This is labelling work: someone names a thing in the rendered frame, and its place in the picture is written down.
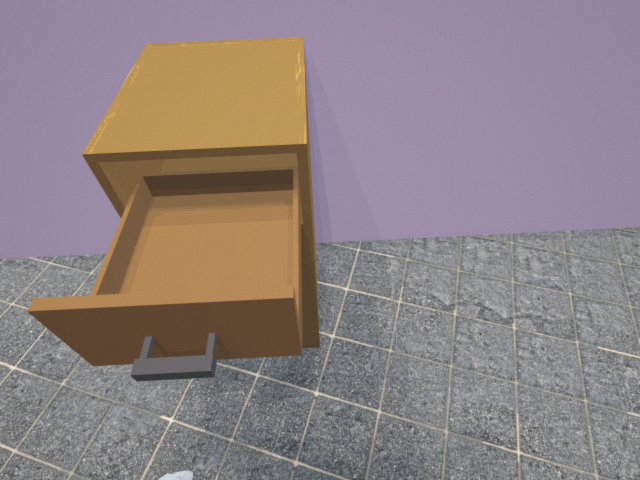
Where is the drawer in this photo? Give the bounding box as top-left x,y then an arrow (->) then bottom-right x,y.
27,166 -> 303,366

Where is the handle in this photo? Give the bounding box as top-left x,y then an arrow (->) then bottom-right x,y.
130,333 -> 217,381

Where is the cabinet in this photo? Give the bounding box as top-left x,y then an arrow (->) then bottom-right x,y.
82,37 -> 320,348

